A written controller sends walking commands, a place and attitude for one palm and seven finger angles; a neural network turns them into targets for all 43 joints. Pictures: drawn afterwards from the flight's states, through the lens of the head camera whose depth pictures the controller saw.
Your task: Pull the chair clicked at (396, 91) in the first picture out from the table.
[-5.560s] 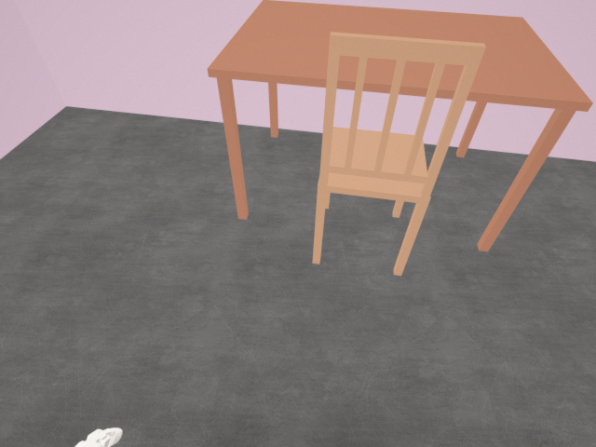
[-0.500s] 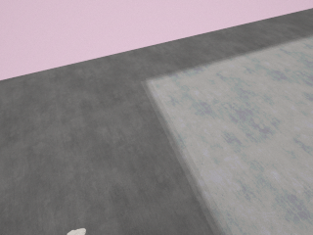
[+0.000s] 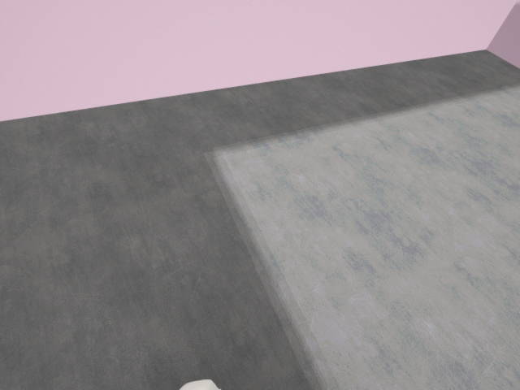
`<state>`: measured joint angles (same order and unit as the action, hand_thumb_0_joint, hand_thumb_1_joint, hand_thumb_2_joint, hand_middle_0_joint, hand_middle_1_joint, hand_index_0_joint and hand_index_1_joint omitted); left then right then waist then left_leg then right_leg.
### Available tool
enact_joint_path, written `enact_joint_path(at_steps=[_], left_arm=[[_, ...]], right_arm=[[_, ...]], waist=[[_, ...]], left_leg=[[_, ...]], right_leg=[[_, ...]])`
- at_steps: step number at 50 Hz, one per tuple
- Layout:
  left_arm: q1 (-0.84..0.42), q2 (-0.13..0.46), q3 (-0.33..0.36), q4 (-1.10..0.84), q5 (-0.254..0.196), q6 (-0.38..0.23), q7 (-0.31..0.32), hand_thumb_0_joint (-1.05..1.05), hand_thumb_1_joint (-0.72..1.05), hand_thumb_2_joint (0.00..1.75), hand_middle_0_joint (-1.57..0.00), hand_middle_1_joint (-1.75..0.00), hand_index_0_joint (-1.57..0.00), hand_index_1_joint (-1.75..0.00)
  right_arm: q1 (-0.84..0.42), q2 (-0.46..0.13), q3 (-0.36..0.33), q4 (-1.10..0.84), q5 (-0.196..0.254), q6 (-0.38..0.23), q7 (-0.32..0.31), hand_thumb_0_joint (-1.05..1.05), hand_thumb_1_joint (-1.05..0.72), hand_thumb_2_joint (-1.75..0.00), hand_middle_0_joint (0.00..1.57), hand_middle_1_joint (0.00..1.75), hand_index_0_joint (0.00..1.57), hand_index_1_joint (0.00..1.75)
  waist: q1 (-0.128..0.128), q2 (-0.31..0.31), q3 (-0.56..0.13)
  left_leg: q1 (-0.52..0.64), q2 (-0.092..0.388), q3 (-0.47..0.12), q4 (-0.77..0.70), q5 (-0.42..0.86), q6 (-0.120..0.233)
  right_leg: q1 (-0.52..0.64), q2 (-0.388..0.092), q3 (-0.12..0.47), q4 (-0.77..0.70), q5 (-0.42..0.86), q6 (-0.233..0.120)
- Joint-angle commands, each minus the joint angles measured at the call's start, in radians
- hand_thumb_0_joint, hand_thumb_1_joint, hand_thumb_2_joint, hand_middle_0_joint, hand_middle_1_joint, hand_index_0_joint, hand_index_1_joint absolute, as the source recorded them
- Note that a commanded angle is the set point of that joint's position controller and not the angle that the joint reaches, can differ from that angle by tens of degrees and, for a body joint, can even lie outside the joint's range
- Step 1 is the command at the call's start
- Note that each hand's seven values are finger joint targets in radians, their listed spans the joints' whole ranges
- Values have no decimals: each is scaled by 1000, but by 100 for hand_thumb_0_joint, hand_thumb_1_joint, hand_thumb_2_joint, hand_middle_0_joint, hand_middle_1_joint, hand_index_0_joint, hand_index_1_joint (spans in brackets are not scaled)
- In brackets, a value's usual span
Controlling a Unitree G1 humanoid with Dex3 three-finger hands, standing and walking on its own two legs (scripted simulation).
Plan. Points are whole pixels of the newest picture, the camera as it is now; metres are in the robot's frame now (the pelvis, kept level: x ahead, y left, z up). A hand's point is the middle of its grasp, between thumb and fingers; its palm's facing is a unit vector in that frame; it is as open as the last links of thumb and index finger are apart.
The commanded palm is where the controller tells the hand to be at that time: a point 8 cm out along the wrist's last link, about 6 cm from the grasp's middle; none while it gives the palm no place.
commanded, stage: turn to face it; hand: left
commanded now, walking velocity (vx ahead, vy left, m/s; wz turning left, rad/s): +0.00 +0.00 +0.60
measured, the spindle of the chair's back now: out of the picture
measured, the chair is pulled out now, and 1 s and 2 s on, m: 0.00 0.00 0.00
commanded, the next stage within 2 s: none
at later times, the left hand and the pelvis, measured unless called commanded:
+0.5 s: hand out of the picture +0.11 +0.20 -0.13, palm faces +0.28 -0.93 -0.25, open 7.4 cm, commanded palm none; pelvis +0.03 -0.03 +0.02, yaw +16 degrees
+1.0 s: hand out of the picture -0.07 +0.09 -0.14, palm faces +0.62 -0.73 -0.28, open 7.4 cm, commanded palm none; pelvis +0.04 -0.08 +0.02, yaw +37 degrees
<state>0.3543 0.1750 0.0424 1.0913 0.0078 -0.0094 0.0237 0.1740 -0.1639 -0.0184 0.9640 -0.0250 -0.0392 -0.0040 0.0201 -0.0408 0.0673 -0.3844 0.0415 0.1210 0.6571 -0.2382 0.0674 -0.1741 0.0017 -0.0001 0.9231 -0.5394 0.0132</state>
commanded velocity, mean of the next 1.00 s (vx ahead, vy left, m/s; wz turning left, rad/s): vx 0.00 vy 0.00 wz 0.60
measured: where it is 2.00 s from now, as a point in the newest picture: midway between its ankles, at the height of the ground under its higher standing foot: outside the picture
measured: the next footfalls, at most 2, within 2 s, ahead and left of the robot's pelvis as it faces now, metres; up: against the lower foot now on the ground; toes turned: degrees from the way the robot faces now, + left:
right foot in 0.56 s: +0.10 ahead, -0.14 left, +0.00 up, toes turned +20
left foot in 1.12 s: -0.02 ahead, +0.05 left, +0.00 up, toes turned +49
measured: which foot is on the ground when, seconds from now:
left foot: down 0.00-0.56, up 0.58-1.00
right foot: up 0.00-0.54, down 0.56-1.00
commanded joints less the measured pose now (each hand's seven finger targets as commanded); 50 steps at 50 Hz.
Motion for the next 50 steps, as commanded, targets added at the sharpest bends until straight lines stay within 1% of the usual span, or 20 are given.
enact_joint_path(at_steps=[1,3,5,9,17,20,22,24,26,27,28,29,30,32,33,35,38,42,46,50], left_arm=[[-47,67,25,-74,11,-5,-2,0,90,90,-20,-30,-20,-30],[-40,62,31,-77,11,11,-6,0,90,90,-20,-30,-20,-30],[-28,66,45,-83,14,27,-3,0,90,90,-20,-30,-20,-30],[-79,82,59,-123,20,38,0,0,90,90,-20,-30,-20,-30],[-237,99,62,-219,14,36,2,0,90,90,-20,-30,-20,-30],[-242,96,60,-241,8,37,4,0,90,90,-20,-30,-20,-30],[-229,94,55,-251,5,32,5,0,90,90,-20,-30,-20,-30],[-194,93,56,-251,-2,29,7,0,90,90,-20,-30,-20,-30],[-123,111,61,-241,-8,23,12,0,90,90,-20,-30,-20,-30],[-86,155,69,-236,-2,15,17,0,90,90,-20,-30,-20,-30],[-91,249,85,-251,13,6,23,0,90,90,-20,-30,-20,-30],[-141,278,79,-271,14,12,24,0,90,90,-20,-30,-20,-30],[-203,244,67,-292,11,13,24,0,90,90,-20,-30,-20,-30],[-277,176,55,-302,5,3,21,0,90,90,-20,-30,-20,-30],[-270,154,43,-295,4,-3,16,0,90,90,-20,-30,-20,-30],[-187,151,39,-271,6,-11,13,0,90,90,-20,-30,-20,-30],[-91,166,40,-245,9,-12,13,0,90,90,-20,-30,-20,-30],[-26,182,41,-230,15,-7,12,0,90,90,-20,-30,-20,-30],[4,196,42,-224,20,-1,12,0,90,90,-20,-30,-20,-30],[0,220,52,-219,25,8,11,0,90,90,-20,-30,-20,-30]], right_arm=[[108,-156,-33,-12,8,11,-25,0,-90,-90,20,30,20,30],[87,-152,-36,-13,10,13,-24,0,-90,-90,20,30,20,30],[87,-151,-51,-21,11,19,-22,0,-90,-90,20,30,20,30],[100,-169,-65,-30,10,30,-17,0,-90,-90,20,30,20,30],[156,-198,-92,-37,1,45,-12,0,-90,-90,20,30,20,30],[150,-213,-101,-47,-2,52,-11,0,-90,-90,20,30,20,30],[137,-223,-108,-57,-2,56,-10,0,-90,-90,20,30,20,30],[121,-231,-113,-69,-3,61,-9,0,-90,-90,20,30,20,30],[86,-226,-117,-85,4,67,-3,0,-90,-90,20,30,20,30],[72,-195,-116,-94,13,69,3,0,-90,-90,20,30,20,30],[103,-122,-107,-111,22,70,4,0,-90,-90,20,30,20,30],[77,-156,-113,-126,3,65,-1,0,-90,-90,20,30,20,30],[85,-176,-114,-122,-2,69,6,0,-90,-90,20,30,20,30],[108,-153,-114,-82,-2,92,18,0,-90,-90,20,30,20,30],[108,-151,-108,-74,-3,95,23,0,-90,-90,20,30,20,30],[81,-144,-100,-82,-1,95,25,0,-90,-90,20,30,20,30],[19,-149,-94,-100,0,101,25,0,-90,-90,20,30,20,30],[-65,-154,-84,-123,2,106,28,0,-90,-90,20,30,20,30],[-127,-150,-71,-136,4,103,30,0,-90,-90,20,30,20,30],[-169,-139,-55,-159,10,90,33,0,-90,-90,20,30,20,30]], waist=[[-32,190,-4],[-11,161,-42],[-5,145,-82],[-14,124,-88],[-59,155,-72],[-58,176,-95],[-54,188,-115],[-43,201,-144],[-8,184,-165],[12,94,-164],[10,-194,-163],[4,-230,-112],[-32,-106,-87],[-80,-91,-26],[-81,-71,5],[-52,-85,-8],[-15,-118,-29],[13,-141,-37],[27,-162,-56],[39,-179,-78]], left_leg=[[111,252,-393,-405,328,91],[81,206,-331,-416,276,69],[98,187,-337,-434,161,62],[124,174,-396,-455,16,54],[168,172,-545,-409,28,112],[152,162,-590,-393,41,119],[151,147,-601,-360,125,116],[137,120,-605,-335,189,98],[47,70,-573,-297,144,44],[-83,23,-509,-219,32,-10],[-281,-104,-304,31,-212,-99],[-313,-126,-194,262,-337,-125],[-260,-81,-219,411,-281,-115],[-232,-40,-193,522,-173,-130],[-244,-28,-166,559,-123,-140],[-270,-23,-142,577,-97,-156],[-280,-9,-124,557,-97,-170],[-268,1,-104,487,-135,-170],[-227,4,-77,395,-159,-158],[-101,0,-27,185,-187,-133]], right_leg=[[-254,-80,23,231,75,17],[-221,-79,10,198,137,29],[-248,-74,8,202,186,38],[-337,-79,19,194,247,58],[-369,-56,30,19,157,71],[-311,-30,37,-49,125,60],[-256,-9,32,-128,112,53],[-162,18,24,-238,122,44],[17,20,7,-458,242,31],[167,-56,62,-609,295,8],[288,-343,336,-744,191,-78],[126,-504,428,-726,289,-162],[17,-470,317,-702,334,-177],[-59,-350,180,-678,410,-120],[-41,-312,88,-645,520,-112],[34,-302,18,-599,690,-107],[116,-314,-13,-566,819,-99],[161,-337,-32,-551,854,-114],[182,-357,-64,-534,878,-129],[153,-385,-103,-501,858,-133]])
